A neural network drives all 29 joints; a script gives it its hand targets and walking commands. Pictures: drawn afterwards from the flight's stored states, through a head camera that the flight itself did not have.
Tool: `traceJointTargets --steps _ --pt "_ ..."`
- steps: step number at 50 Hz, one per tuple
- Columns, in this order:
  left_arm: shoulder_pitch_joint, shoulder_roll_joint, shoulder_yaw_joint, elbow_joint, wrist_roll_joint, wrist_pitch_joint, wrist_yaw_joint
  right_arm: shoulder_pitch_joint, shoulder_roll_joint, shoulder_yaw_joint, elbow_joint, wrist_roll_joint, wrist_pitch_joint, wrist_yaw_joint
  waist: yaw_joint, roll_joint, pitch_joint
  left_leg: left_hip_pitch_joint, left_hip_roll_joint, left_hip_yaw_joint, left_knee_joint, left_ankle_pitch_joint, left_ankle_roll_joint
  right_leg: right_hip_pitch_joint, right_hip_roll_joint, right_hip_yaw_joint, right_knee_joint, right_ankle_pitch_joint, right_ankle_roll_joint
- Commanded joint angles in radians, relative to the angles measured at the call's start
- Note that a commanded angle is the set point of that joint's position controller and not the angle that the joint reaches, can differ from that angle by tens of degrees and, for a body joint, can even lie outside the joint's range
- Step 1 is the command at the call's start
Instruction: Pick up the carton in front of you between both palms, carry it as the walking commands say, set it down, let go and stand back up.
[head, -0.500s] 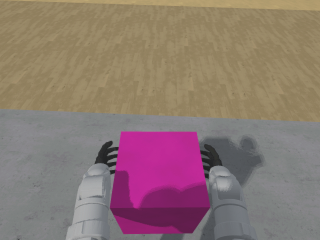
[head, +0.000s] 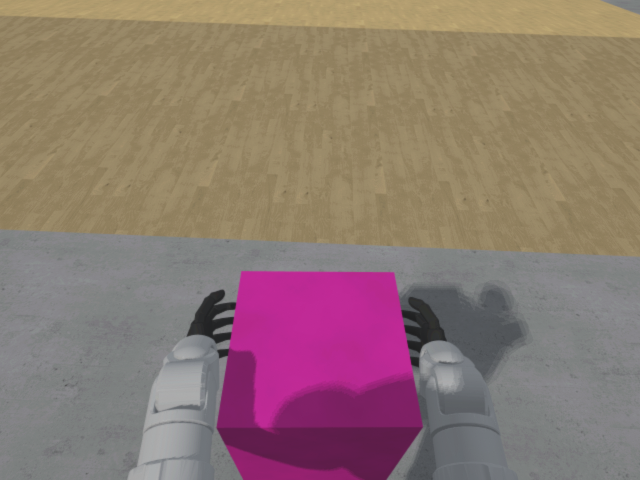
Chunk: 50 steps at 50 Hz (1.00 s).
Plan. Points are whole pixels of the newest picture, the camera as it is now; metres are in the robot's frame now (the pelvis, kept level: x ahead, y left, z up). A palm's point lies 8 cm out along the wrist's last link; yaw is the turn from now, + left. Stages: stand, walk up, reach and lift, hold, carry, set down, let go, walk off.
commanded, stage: hold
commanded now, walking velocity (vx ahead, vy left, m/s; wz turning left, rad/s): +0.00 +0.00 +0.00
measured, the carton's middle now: (316, 380) +0.29 +0.00 -0.04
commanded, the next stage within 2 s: carry in 0.96 s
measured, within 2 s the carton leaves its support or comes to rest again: neither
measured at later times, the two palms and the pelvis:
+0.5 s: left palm (198, 348) +0.28 +0.15 +0.05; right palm (436, 353) +0.28 -0.15 +0.05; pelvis -0.02 +0.00 +0.00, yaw +0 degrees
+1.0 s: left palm (199, 346) +0.28 +0.15 +0.05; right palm (434, 351) +0.28 -0.15 +0.05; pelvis +0.00 +0.00 +0.00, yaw +0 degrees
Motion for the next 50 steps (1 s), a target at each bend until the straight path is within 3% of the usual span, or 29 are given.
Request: traceJointTargets --steps 1,3,9,20,47,48,50 --pt "-0.401 -0.956 -0.568 -0.070 -0.267 0.003 -0.236 -0.489 0.931 0.574 -0.136 0.282 -0.034 0.239 0.001 0.002 -0.296 0.053 -0.067 -0.010 -0.047 0.294 -0.005 0.128 0.074 0.009 -0.033 0.272 0.002" --pt "-0.374 -0.938 -0.565 -0.086 -0.268 0.027 -0.228 -0.465 0.911 0.572 -0.150 0.282 -0.010 0.233 0.003 0.003 -0.269 0.056 -0.067 -0.011 -0.058 0.288 -0.006 0.132 0.073 0.010 -0.045 0.267 0.003" --pt "-0.407 -0.905 -0.508 -0.040 -0.234 0.054 -0.233 -0.491 0.874 0.505 -0.097 0.246 0.017 0.238 0.000 0.001 -0.140 -0.002 -0.063 -0.001 -0.083 0.094 0.005 0.079 0.067 0.003 -0.064 0.080 -0.006" --pt "-0.521 -0.938 -0.504 0.005 -0.235 0.039 -0.250 -0.603 0.919 0.506 -0.052 0.246 0.005 0.250 0.002 -0.002 -0.183 -0.025 -0.059 0.006 -0.065 0.021 0.011 0.082 0.060 -0.001 -0.046 0.013 -0.007" --pt "-0.407 -0.918 -0.528 -0.072 -0.251 0.051 -0.237 -0.487 0.898 0.530 -0.130 0.262 0.016 0.235 0.000 -0.002 -0.210 0.033 -0.068 -0.003 -0.064 0.199 -0.001 0.122 0.068 0.009 -0.049 0.188 0.001" --pt "-0.442 -0.914 -0.554 -0.068 -0.269 0.056 -0.238 -0.525 0.901 0.545 -0.116 0.275 0.022 0.237 -0.001 -0.042 -0.225 -0.094 0.117 0.007 0.013 0.043 0.009 0.003 -0.120 -0.019 0.023 0.030 -0.012" --pt "-0.443 -0.924 -0.579 -0.100 -0.289 0.062 -0.236 -0.540 0.912 0.581 -0.162 0.304 0.023 0.237 0.001 -0.051 -0.210 -0.190 0.081 -0.010 -0.001 -0.380 0.021 -0.101 -0.116 0.046 -0.047 -0.443 -0.030"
